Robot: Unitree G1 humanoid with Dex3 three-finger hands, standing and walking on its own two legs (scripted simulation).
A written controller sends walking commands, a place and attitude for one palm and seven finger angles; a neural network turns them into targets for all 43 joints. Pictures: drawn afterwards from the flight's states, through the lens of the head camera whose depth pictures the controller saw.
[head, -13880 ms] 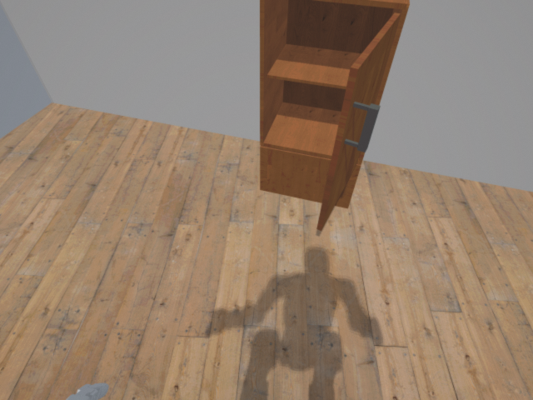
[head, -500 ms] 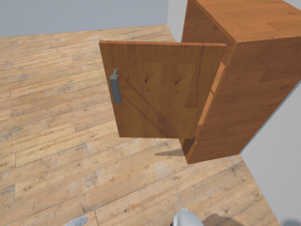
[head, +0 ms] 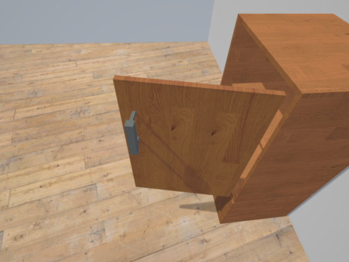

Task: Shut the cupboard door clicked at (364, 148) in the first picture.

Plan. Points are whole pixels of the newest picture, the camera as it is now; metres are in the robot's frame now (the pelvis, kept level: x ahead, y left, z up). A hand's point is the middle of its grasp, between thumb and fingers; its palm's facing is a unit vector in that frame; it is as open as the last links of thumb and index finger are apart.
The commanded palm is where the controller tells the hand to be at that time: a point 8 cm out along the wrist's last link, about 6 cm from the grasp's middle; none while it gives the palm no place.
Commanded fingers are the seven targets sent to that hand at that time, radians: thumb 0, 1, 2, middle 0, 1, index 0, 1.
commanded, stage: come to a stop and stand still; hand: left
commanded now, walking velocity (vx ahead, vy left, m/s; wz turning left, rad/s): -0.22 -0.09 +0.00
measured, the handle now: (133, 133) +0.46 +0.17 -0.01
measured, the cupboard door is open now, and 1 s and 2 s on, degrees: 78 78 78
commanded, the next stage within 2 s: look again from close up in 1.16 s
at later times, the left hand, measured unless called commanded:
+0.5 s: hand out of the picture +0.00 +0.15 -0.16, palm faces +0.02 -0.96 -0.28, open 7.3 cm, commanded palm none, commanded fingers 0.00 0.90 0.90 -0.20 -0.30 -0.20 -0.30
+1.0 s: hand out of the picture -0.08 +0.11 -0.17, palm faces +0.05 -0.98 -0.18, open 7.3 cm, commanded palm none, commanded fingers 0.00 0.90 0.90 -0.20 -0.30 -0.20 -0.30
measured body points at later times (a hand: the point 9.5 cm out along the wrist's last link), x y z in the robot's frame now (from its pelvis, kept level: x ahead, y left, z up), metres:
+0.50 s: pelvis -0.02 -0.05 +0.00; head -0.01 -0.08 +0.45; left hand +0.00 +0.20 -0.14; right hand +0.03 -0.29 -0.17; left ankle -0.01 +0.09 -0.70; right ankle -0.03 -0.14 -0.73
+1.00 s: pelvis -0.07 -0.06 +0.01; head -0.07 -0.06 +0.46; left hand -0.08 +0.16 -0.15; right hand -0.09 -0.26 -0.16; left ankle -0.09 +0.07 -0.73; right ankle -0.03 -0.14 -0.73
